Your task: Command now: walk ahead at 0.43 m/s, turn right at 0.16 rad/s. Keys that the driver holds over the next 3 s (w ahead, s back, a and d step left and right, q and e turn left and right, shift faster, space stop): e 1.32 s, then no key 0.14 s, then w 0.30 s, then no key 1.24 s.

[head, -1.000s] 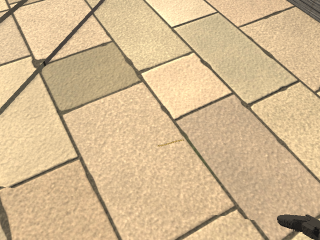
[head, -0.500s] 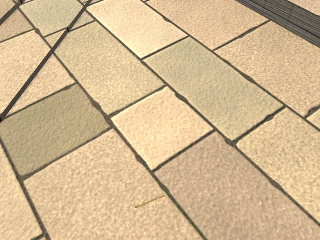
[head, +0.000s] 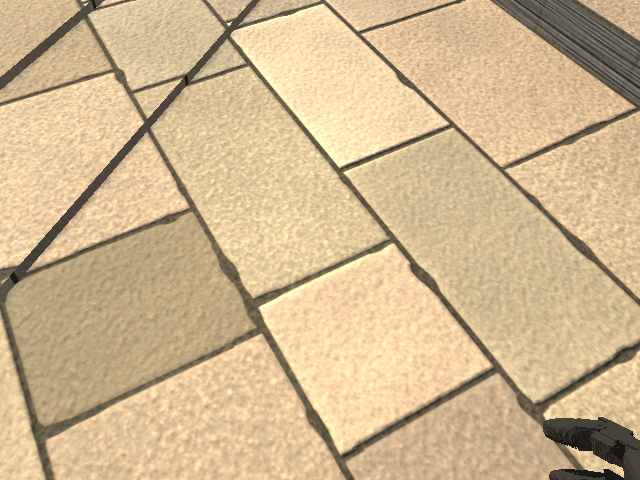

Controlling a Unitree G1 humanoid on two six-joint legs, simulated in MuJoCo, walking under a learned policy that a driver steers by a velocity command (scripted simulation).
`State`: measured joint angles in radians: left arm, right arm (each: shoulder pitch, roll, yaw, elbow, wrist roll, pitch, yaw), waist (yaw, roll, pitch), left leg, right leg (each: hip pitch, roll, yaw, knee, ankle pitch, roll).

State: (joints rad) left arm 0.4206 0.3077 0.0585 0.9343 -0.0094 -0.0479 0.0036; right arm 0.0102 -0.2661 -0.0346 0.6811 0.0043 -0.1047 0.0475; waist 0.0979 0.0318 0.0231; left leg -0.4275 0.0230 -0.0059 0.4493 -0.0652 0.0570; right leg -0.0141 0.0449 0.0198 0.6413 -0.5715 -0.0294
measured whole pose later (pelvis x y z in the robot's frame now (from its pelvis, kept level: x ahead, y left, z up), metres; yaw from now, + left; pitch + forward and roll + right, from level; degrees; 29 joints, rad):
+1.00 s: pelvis +0.23 +0.04 +0.00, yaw -32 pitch +2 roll -1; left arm 0.18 0.34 0.10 0.61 -0.01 0.05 0.03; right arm 0.18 -0.27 -0.07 0.78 -0.03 0.00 -0.01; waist 0.00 -0.04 0.02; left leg -0.29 0.01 -0.02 0.50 -0.25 0.01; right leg -0.54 0.12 0.14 1.00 -0.44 0.02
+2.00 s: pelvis +0.31 -0.05 +0.01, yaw -49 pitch +1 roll -1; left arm 0.22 0.30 0.06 0.71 0.00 -0.01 0.01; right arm 0.28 -0.26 -0.04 0.80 -0.01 -0.05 0.00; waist -0.02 -0.04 0.02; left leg -0.16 -0.01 0.02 0.37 -0.24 0.04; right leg -0.50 -0.02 0.02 0.91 -0.35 0.04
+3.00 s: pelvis +0.31 -0.10 +0.00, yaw -49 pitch -2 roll +0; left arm 0.08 0.23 0.05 1.04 0.00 0.02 0.03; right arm 0.33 -0.21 -0.01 1.02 -0.01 -0.01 -0.04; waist -0.01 0.00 0.05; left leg -0.07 0.02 0.02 0.49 -0.39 -0.02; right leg -0.31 0.02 0.01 0.52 -0.18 -0.02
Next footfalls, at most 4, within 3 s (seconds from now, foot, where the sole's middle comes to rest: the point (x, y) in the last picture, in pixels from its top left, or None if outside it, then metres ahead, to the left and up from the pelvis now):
0.48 right None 0.27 -0.12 -0.77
0.88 left None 0.33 0.11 -0.77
1.32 right None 0.17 -0.10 -0.77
1.80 left None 0.38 0.01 -0.77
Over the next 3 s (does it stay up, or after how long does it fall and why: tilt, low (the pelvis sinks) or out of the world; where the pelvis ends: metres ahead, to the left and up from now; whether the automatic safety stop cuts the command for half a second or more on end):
stays up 0.31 -0.10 0.00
